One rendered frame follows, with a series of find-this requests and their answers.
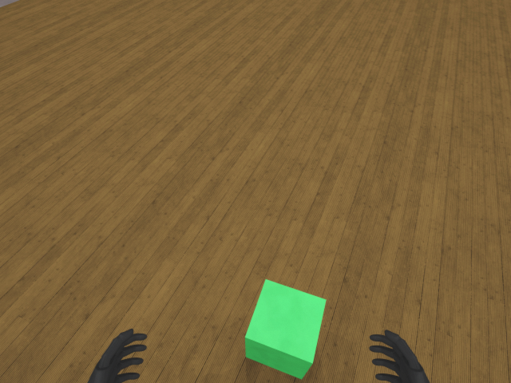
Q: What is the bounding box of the right robot hand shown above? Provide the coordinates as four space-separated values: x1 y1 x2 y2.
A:
369 330 430 383

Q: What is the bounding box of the carton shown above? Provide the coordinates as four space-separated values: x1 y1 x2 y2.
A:
245 279 326 379

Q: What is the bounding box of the left robot hand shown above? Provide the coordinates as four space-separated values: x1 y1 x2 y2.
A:
87 329 147 383

